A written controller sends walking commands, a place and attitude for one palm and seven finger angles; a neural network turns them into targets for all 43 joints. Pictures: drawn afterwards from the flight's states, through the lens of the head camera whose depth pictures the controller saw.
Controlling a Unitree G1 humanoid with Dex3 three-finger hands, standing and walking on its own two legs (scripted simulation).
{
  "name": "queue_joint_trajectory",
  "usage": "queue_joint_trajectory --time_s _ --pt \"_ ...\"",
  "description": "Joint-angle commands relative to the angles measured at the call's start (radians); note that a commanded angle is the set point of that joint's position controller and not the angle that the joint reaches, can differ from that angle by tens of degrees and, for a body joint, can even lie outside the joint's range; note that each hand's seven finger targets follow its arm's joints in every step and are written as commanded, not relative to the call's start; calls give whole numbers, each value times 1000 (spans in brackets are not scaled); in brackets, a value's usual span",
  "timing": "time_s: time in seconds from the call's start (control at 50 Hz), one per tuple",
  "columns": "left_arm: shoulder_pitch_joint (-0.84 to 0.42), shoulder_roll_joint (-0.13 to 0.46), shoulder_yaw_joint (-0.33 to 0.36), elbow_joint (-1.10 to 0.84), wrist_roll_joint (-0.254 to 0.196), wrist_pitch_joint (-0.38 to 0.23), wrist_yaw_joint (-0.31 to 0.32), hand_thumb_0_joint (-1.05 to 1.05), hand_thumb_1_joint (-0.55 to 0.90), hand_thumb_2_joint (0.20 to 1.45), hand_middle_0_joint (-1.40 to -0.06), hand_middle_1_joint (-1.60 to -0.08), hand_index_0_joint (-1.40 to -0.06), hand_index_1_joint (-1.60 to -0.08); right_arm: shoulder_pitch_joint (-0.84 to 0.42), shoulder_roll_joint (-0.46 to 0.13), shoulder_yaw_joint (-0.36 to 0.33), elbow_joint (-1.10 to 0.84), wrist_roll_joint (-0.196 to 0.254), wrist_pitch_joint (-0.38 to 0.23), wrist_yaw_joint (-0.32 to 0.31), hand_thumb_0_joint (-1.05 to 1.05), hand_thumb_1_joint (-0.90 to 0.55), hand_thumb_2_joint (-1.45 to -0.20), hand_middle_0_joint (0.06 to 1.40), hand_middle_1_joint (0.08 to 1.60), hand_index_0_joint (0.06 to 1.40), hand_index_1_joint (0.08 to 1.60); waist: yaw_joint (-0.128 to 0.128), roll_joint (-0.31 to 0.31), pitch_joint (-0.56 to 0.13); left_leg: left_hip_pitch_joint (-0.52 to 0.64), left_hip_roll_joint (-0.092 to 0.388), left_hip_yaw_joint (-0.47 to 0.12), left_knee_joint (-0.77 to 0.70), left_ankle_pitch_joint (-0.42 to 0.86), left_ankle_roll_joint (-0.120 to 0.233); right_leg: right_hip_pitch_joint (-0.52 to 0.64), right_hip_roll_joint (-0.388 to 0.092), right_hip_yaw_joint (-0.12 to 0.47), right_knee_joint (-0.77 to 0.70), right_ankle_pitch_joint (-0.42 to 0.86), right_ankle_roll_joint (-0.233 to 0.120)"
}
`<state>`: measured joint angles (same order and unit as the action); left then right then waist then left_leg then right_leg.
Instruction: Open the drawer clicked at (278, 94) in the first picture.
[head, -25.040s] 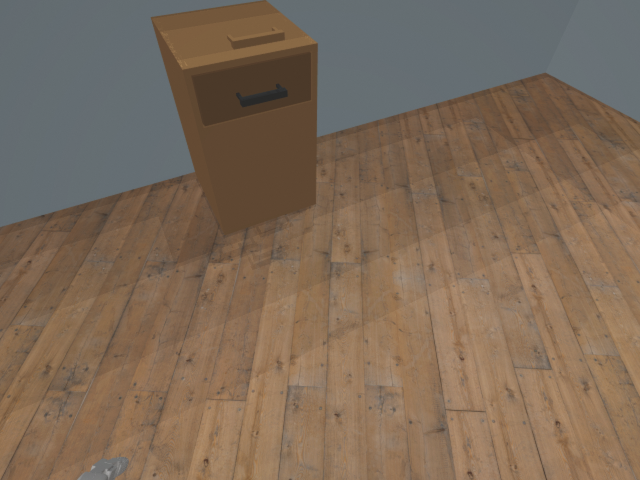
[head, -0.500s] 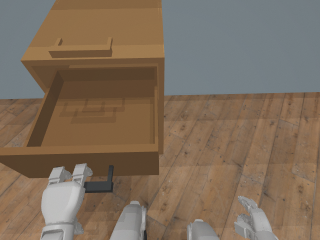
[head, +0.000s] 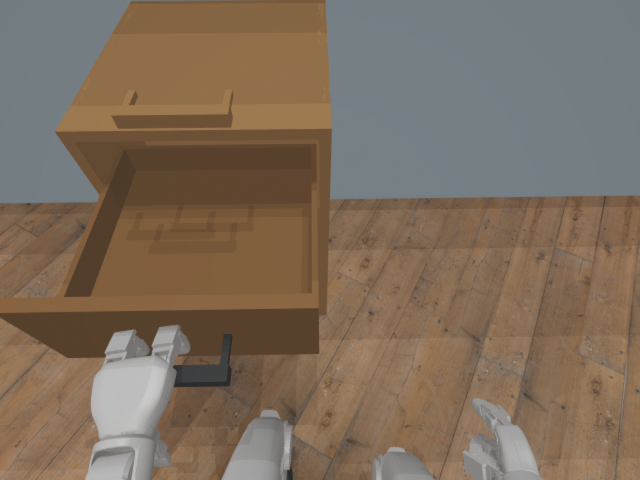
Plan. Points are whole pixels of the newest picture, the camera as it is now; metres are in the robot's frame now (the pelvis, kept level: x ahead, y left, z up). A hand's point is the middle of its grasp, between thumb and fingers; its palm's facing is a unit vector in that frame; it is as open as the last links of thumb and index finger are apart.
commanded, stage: lift the hand off the handle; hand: left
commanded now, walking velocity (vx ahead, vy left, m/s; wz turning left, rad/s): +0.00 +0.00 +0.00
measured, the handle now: (172, 359) +0.27 +0.23 -0.05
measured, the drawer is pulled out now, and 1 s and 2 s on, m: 0.30 0.30 0.30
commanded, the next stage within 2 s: draw the hand back to the body in 1.98 s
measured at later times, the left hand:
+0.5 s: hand (142, 388) +0.22 +0.24 -0.02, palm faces -0.01 -0.09 -1.00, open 13.5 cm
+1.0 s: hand (135, 378) +0.22 +0.23 +0.02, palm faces -0.01 -0.09 -1.00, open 13.4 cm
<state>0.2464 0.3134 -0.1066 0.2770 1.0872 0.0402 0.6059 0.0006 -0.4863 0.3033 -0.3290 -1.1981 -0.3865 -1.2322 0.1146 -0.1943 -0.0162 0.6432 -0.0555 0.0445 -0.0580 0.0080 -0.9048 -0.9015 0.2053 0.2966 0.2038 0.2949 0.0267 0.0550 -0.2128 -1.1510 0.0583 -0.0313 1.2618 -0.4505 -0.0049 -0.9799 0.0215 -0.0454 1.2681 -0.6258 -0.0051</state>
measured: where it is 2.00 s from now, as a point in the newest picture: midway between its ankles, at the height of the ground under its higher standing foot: outside the picture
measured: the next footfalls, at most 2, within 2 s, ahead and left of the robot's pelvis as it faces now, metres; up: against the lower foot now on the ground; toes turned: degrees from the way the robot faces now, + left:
none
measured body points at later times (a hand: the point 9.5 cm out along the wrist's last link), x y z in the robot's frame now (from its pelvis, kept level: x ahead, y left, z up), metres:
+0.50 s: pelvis +0.01 +0.00 +0.02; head +0.07 -0.01 +0.47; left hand +0.22 +0.24 +0.04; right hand +0.21 -0.22 -0.08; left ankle +0.08 +0.12 -0.62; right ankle -0.01 -0.12 -0.62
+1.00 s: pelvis +0.02 -0.01 +0.04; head +0.06 -0.02 +0.49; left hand +0.22 +0.24 +0.07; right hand +0.21 -0.23 -0.06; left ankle +0.08 +0.12 -0.62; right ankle -0.01 -0.12 -0.62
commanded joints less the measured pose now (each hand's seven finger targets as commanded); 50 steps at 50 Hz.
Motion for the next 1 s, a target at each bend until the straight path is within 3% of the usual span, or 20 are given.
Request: queue_joint_trajectory --time_s 0.0,0.08,0.16,0.22,0.34,0.42,0.44,0.52,0.56,0.58,0.66,0.72,0.76,0.78,0.8,0.86,0.92,0.96,0.98 --pt "-137 153 101 -256 0 -17 61 0 -500 300 -300 -1200 -300 -1200 -75 -127 -46 -137 -4 -48 -4 0 -900 -900 200 300 200 300 -17 24 -248 422 -48 11 -170 70 40 -36 33 -12 -257 168 -35" --pt "-105 152 111 -261 -4 -15 63 0 -500 300 -300 -1200 -300 -1200 -72 -130 -51 -146 -3 -50 2 0 -900 -900 200 300 200 300 -13 34 -227 438 -48 13 -184 87 39 -13 35 -13 -270 188 -39" --pt "-65 175 136 -288 -7 -11 61 0 -500 300 -300 -1200 -300 -1200 -77 -134 -51 -154 -1 -44 4 0 -900 -900 200 300 200 300 -1 29 -247 466 -48 16 -198 113 36 8 37 -13 -273 208 -38" --pt "-62 153 109 -309 -8 -5 57 0 -500 300 -300 -1200 -300 -1200 -73 -136 -53 -159 -1 -42 9 0 -900 -900 200 300 200 300 -10 49 -229 488 -47 14 -209 125 36 13 38 -16 -283 222 -39" --pt "-19 139 90 -306 -15 23 35 0 -500 300 -300 -1200 -300 -1200 -67 -138 -48 -175 4 -34 13 0 -900 -900 200 300 200 300 -15 5 -210 501 -47 11 -241 132 38 56 38 -19 -313 234 -38" --pt "-43 135 70 -333 -16 20 17 0 -500 300 -300 -1200 -300 -1200 -67 -135 -46 -180 7 -31 13 0 -900 -900 200 300 200 300 -19 17 -186 523 -48 14 -258 126 39 68 37 -18 -333 233 -36" --pt "-21 156 96 -332 -20 23 13 0 -500 300 -300 -1200 -300 -1200 -63 -137 -45 -185 7 -30 11 0 -900 -900 200 300 200 300 -12 0 -194 524 -48 13 -265 133 39 86 37 -17 -337 237 -37" --pt "-44 140 73 -349 -10 12 4 0 -500 300 -300 -1200 -300 -1200 -65 -132 -43 -188 6 -26 13 0 -900 -900 200 300 200 300 -18 16 -178 545 -49 16 -274 129 39 82 36 -18 -347 234 -35" --pt "-13 148 84 -346 -10 13 -2 0 -500 300 -300 -1200 -300 -1200 -68 -130 -39 -191 6 -21 17 0 -900 -900 200 300 200 300 -7 14 -182 552 -51 18 -282 137 37 97 36 -16 -352 238 -36" --pt "-31 146 78 -355 -14 11 -5 0 -500 300 -300 -1200 -300 -1200 -64 -132 -41 -195 8 -22 15 0 -900 -900 200 300 200 300 -16 21 -160 552 -50 15 -285 134 39 97 37 -17 -358 239 -38" --pt "-7 148 79 -394 -19 6 -10 0 -500 300 -300 -1200 -300 -1200 -64 -130 -39 -204 6 -19 22 0 -900 -900 200 300 200 300 -7 21 -192 582 -51 19 -293 165 38 120 35 -16 -362 265 -36" --pt "-7 140 70 -405 -19 6 -14 0 -500 300 -300 -1200 -300 -1200 -60 -131 -43 -211 8 -16 25 0 -900 -900 200 300 200 300 -14 30 -160 587 -51 18 -302 163 39 125 37 -18 -374 267 -38" --pt "6 158 90 -395 -23 13 -18 0 -500 300 -300 -1200 -300 -1200 -62 -131 -38 -210 9 -12 27 0 -900 -900 200 300 200 300 -10 -5 -165 583 -52 23 -308 164 39 144 35 -14 -384 274 -33" --pt "14 159 96 -391 -22 13 -21 0 -500 300 -300 -1200 -300 -1200 -58 -132 -44 -212 12 -12 25 0 -900 -900 200 300 200 300 -11 2 -140 582 -52 22 -312 163 40 148 37 -14 -389 281 -36" --pt "19 163 98 -406 -24 13 -23 0 -500 300 -300 -1200 -300 -1200 -60 -131 -41 -213 9 -9 27 0 -900 -900 200 300 200 300 -3 -3 -172 587 -53 25 -313 170 39 160 35 -13 -387 288 -33" --pt "14 185 126 -399 -32 18 -32 0 -500 300 -300 -1200 -300 -1200 -65 -131 -38 -209 14 -5 24 0 -900 -900 200 300 200 300 -5 -21 -156 587 -56 32 -322 168 40 181 33 -3 -405 300 -29" --pt "5 168 102 -408 -39 15 -42 0 -500 300 -300 -1200 -300 -1200 -61 -130 -39 -216 19 -8 22 0 -900 -900 200 300 200 300 -13 4 -118 591 -60 32 -334 155 42 187 31 -7 -421 289 -30" --pt "12 193 128 -428 -39 10 -47 0 -500 300 -300 -1200 -300 -1200 -66 -129 -38 -216 18 -8 23 0 -900 -900 200 300 200 300 1 18 -152 615 -60 39 -340 174 40 204 31 1 -425 302 -30" --pt "16 182 119 -424 -45 12 -50 0 -500 300 -300 -1200 -300 -1200 -57 -129 -41 -218 21 -9 21 0 -900 -900 200 300 200 300 -9 10 -130 612 -61 37 -343 173 42 211 32 -3 -429 310 -31"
